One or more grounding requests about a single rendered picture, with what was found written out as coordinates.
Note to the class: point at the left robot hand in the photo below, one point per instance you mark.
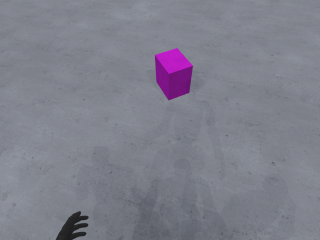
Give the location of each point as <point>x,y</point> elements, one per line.
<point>69,227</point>

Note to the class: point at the carton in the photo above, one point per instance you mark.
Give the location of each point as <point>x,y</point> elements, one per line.
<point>173,73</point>

